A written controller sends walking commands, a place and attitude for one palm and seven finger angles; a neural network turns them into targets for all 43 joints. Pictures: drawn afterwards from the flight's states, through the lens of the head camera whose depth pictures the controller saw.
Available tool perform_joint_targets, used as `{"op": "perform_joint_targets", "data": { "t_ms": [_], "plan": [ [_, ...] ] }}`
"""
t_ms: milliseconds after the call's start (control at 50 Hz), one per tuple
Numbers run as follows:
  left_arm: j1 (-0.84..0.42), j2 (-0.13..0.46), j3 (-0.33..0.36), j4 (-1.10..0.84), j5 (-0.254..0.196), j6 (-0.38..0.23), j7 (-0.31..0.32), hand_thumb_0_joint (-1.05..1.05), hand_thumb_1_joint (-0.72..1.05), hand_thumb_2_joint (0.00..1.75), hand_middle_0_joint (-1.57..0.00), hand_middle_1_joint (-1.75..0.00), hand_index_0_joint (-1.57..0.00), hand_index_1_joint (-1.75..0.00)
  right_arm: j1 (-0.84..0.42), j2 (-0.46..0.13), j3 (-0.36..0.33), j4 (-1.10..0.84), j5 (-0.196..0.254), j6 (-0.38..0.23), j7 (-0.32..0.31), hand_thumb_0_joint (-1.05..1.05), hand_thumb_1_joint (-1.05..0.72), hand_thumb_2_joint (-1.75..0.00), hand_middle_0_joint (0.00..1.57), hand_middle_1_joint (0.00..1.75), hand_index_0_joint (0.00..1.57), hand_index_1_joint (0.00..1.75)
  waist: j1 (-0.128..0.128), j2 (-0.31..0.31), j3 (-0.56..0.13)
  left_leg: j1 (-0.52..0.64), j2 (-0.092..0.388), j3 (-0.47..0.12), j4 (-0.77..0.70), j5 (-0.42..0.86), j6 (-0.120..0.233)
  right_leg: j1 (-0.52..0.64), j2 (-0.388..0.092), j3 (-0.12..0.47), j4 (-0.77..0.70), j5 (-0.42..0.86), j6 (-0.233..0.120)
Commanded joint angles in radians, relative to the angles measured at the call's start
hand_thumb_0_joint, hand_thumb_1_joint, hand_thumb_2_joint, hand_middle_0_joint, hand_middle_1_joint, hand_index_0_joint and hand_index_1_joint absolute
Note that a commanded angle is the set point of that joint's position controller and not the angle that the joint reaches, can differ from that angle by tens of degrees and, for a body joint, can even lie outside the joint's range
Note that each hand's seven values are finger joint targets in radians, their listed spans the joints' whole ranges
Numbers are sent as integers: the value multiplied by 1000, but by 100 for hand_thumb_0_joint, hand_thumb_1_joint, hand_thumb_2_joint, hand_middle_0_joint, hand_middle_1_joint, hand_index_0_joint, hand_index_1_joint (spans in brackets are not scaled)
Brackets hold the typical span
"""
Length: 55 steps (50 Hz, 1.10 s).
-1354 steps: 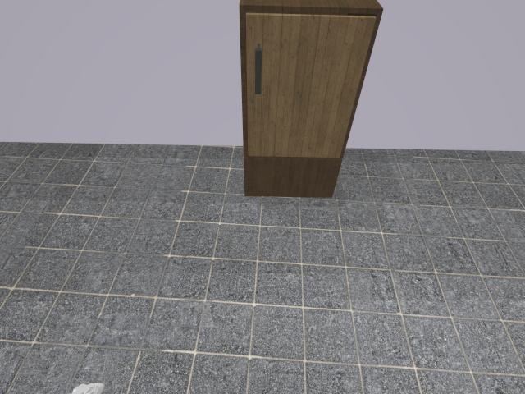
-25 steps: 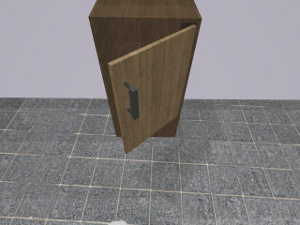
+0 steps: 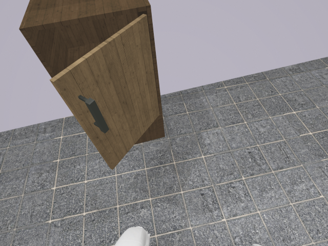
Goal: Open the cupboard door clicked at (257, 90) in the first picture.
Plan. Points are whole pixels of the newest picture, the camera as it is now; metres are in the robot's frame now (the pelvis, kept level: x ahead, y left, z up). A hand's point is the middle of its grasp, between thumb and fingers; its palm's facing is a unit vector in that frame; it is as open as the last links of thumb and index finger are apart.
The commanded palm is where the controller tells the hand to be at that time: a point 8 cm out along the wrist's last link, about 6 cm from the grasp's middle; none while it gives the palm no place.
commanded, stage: walk to a spot facing it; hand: left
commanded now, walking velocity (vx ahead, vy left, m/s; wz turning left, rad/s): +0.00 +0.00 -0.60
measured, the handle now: (93, 114) +0.50 +0.29 -0.05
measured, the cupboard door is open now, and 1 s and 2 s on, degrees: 42 42 42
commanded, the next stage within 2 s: none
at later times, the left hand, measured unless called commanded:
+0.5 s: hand out of the picture +0.13 +0.25 -0.18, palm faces -0.18 -0.95 -0.25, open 7.4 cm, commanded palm none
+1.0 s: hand (151, 194) +0.28 +0.08 -0.16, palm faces -0.57 -0.79 -0.22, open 7.4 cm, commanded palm none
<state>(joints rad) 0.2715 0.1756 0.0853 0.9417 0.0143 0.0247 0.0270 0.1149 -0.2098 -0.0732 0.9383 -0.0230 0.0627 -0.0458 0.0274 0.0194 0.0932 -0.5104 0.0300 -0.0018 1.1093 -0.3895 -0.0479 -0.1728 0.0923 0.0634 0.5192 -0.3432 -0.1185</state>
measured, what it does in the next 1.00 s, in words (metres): steps on the spot, turning right: left foot, then right foot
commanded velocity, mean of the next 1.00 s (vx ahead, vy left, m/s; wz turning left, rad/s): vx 0.00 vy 0.00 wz -0.60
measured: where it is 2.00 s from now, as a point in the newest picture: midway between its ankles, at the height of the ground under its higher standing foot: outside the picture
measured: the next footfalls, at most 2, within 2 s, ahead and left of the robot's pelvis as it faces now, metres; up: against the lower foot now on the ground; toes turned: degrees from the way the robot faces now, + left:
left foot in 0.40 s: +0.12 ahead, +0.15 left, +0.00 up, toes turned -15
right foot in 0.76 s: +0.06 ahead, -0.12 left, +0.00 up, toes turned -30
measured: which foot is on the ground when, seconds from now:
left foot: up 0.00-0.38, down 0.40-0.76, up 0.78-1.00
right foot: down 0.00-0.40, up 0.42-0.74, down 0.76-1.00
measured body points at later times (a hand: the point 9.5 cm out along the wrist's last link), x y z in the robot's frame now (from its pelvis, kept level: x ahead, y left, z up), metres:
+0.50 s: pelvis +0.05 +0.04 -0.01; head +0.12 +0.04 +0.44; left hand +0.14 +0.30 -0.16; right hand +0.13 -0.22 -0.13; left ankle +0.08 +0.16 -0.74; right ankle -0.04 -0.04 -0.67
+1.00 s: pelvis +0.06 +0.00 -0.01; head +0.10 -0.03 +0.44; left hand +0.31 +0.12 -0.14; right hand -0.05 -0.25 -0.15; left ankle +0.14 +0.11 -0.70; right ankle +0.02 -0.10 -0.74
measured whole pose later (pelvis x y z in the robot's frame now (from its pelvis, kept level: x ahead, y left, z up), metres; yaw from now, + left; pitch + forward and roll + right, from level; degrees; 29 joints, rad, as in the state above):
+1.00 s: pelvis +0.06 +0.00 -0.01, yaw -34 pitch +0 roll +1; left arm 0.11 0.20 0.05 0.86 0.03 0.04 0.00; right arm 0.23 -0.24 -0.06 0.90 -0.02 0.05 -0.02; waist -0.04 -0.01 0.11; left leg -0.43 0.06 0.03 0.91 -0.43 -0.06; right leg -0.31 0.04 0.05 0.59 -0.27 -0.03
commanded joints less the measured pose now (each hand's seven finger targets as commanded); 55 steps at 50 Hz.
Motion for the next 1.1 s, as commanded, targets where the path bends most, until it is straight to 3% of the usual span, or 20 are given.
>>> {"op": "perform_joint_targets", "data": {
  "t_ms": [0,240,320,340,360,380,400,520,620,680,700,720,740,760,840,960,1020,1040,1060,1080],
  "plan": [
    [133,175,46,-41,5,-9,18,0,90,90,-20,-30,-20,-30,-73,-72,-5,-108,6,-20,-8,0,-90,-90,20,30,20,30,34,-121,-103,-177,-3,-39,2,-9,-6,270,-271,300,-60,916,2],
    [111,214,54,-77,15,-11,12,0,90,90,-20,-30,-20,-30,-129,-62,0,-190,21,-40,-2,0,-90,-90,20,30,20,30,29,-87,-102,-42,-44,-50,-213,-43,12,187,-255,440,-43,904,-80],
    [40,211,51,-94,9,-12,6,0,90,90,-20,-30,-20,-30,0,-75,-2,-170,23,-50,-8,0,-90,-90,20,30,20,30,-44,-75,-135,213,-58,-52,-524,74,28,59,-182,408,45,885,-24],
    [17,199,48,-105,0,-15,4,0,90,90,-20,-30,-20,-30,100,-103,-7,-142,18,-58,-14,0,-90,-90,20,30,20,30,-89,-26,-180,434,9,-94,-657,242,55,-82,-127,349,126,719,27],
    [64,148,41,-117,-14,-15,-5,0,90,90,-20,-30,-20,-30,160,-196,-22,-137,3,-71,-18,0,-90,-90,20,30,20,30,-85,226,-257,635,303,-400,-712,486,172,-301,12,203,336,140,96],
    [88,145,32,-123,-4,-24,-14,0,90,90,-20,-30,-20,-30,170,-216,-13,-149,4,-68,-19,0,-90,-90,20,30,20,30,-49,267,-211,569,483,-517,-751,636,292,-376,-1,48,550,-309,139],
    [55,162,29,-136,8,-19,-19,0,90,90,-20,-30,-20,-30,146,-201,-3,-172,1,-63,-18,0,-90,-90,20,30,20,30,-50,131,-135,463,492,-493,-742,618,324,-398,-57,39,633,-303,156],
    [-64,110,10,-149,5,14,-63,0,90,90,-20,-30,-20,-30,127,-174,8,-148,-11,-67,-14,0,-90,-90,20,30,20,30,-32,138,-134,413,269,-61,-691,765,203,-338,-121,-84,511,-145,160],
    [-141,110,1,-165,7,14,-70,0,90,90,-20,-30,-20,-30,171,-200,-5,-117,-13,-63,1,0,-90,-90,20,30,20,30,-56,193,-109,346,282,19,-678,681,173,-215,-110,-146,295,-75,140],
    [-95,135,6,-148,6,5,-67,0,90,90,-20,-30,-20,-30,159,-215,-12,-113,-9,-59,8,0,-90,-90,20,30,20,30,-14,149,-132,307,266,59,-558,598,114,-54,-87,-164,89,64,116],
    [-24,178,13,-128,8,-5,-62,0,90,90,-20,-30,-20,-30,155,-208,-13,-121,-2,-57,16,0,-90,-90,20,30,20,30,27,61,-166,225,232,101,-429,508,68,103,-117,-124,-25,213,97],
    [35,297,37,-113,17,-16,-45,0,90,90,-20,-30,-20,-30,165,-131,2,-145,10,-53,24,0,-90,-90,20,30,20,30,50,-258,-213,-11,104,207,-176,80,-3,290,-376,210,-120,486,2],
    [76,353,42,-98,0,-13,-30,0,90,90,-20,-30,-20,-30,116,-133,6,-172,12,-43,16,0,-90,-90,20,30,20,30,82,-322,-218,-76,44,97,5,-302,-15,222,-521,353,-135,692,-107],
    [43,325,42,-109,4,-6,-16,0,90,90,-20,-30,-20,-30,100,-132,3,-160,12,-37,8,0,-90,-90,20,30,20,30,72,-273,-210,-100,64,7,80,-254,0,180,-461,321,-126,543,-127],
    [-131,244,23,-157,11,5,-5,0,90,90,-20,-30,-20,-30,138,-107,5,-106,8,-27,16,0,-90,-90,20,30,20,30,-20,-168,-134,5,65,24,6,-71,-20,-15,-328,176,-120,459,-74],
    [-144,244,32,-158,14,4,-17,0,90,90,-20,-30,-20,-30,169,-82,4,-103,12,-37,16,0,-90,-90,20,30,20,30,-35,-158,-97,138,8,46,-293,-35,-8,-113,-284,242,-139,313,-69],
    [-172,213,30,-162,3,8,-21,0,90,90,-20,-30,-20,-30,268,-89,3,-80,13,-56,9,0,-90,-90,20,30,20,30,-86,-131,-122,332,2,40,-585,107,4,-211,-224,237,-65,240,-2],
    [-167,164,22,-177,-4,13,-25,0,90,90,-20,-30,-20,-30,300,-148,-5,-75,5,-67,3,0,-90,-90,20,30,20,30,-99,39,-131,424,136,-124,-739,69,57,-336,-129,169,48,85,51],
    [-133,108,11,-195,-10,13,-37,0,90,90,-20,-30,-20,-30,297,-241,-20,-93,-9,-73,0,0,-90,-90,20,30,20,30,-86,334,-128,462,396,-394,-857,125,167,-460,-5,-7,291,-183,118],
    [-156,138,14,-203,4,5,-46,0,90,90,-20,-30,-20,-30,282,-247,-19,-113,-12,-72,-2,0,-90,-90,20,30,20,30,-91,230,-107,341,482,-437,-883,100,239,-423,-61,-18,500,-253,129]
  ]
}}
